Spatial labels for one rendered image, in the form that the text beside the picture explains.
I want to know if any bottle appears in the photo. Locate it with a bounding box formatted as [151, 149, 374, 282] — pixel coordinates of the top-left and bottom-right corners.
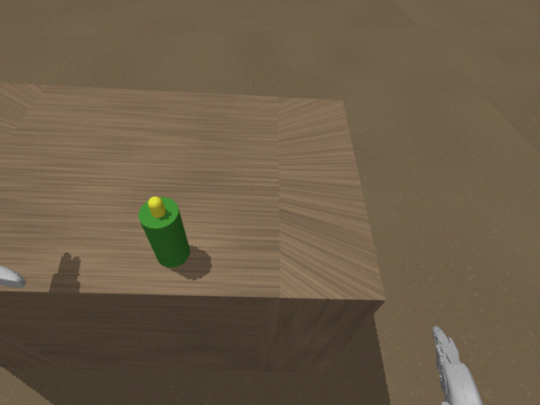
[138, 197, 190, 267]

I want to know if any right robot hand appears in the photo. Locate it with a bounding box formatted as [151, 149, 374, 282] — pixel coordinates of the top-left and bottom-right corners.
[432, 326, 483, 405]

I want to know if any left robot hand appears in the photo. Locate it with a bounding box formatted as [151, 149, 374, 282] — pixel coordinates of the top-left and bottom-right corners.
[0, 266, 25, 288]

